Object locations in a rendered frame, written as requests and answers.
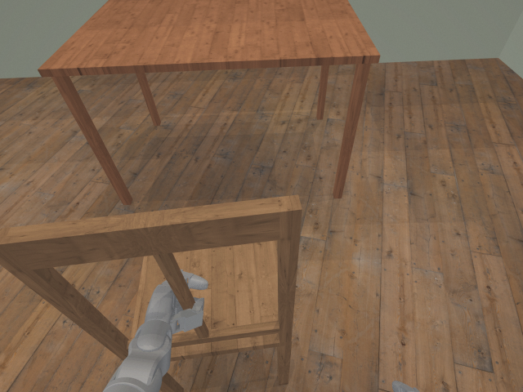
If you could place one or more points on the table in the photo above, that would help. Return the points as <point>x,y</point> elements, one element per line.
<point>152,36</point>

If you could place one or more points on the chair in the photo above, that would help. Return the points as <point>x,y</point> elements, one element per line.
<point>249,302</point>

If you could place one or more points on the left robot hand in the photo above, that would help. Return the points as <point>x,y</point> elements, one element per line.
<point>165,306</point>

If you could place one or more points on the left robot forearm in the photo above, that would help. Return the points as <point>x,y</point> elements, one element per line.
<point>148,360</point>

